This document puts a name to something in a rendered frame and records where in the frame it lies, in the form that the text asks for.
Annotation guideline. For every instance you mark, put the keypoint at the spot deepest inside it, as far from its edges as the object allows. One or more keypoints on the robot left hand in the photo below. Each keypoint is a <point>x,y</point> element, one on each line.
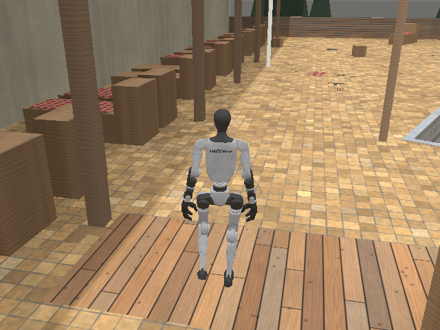
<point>184,209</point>

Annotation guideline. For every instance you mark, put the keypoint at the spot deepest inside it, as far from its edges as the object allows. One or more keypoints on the robot left forearm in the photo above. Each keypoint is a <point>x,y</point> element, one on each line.
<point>190,186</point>

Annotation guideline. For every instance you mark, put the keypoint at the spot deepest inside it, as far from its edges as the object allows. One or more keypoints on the left robot upper arm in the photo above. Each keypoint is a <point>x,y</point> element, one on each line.
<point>196,157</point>

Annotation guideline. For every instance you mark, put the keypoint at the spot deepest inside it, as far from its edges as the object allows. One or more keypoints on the right robot upper arm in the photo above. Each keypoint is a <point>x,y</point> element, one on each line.
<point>245,158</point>

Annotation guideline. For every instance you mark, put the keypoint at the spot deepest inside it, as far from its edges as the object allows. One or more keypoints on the left robot thigh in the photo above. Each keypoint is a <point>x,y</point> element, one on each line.
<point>203,206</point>

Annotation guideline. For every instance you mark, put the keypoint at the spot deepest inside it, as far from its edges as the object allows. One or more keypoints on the robot right forearm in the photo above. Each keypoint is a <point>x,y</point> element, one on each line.
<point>250,190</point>

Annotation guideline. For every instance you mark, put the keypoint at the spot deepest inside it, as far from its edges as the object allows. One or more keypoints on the robot right hand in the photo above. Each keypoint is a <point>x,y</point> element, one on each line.
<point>252,212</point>

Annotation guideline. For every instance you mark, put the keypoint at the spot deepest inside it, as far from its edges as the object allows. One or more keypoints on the robot left shin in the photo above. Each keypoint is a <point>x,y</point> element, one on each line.
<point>202,247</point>

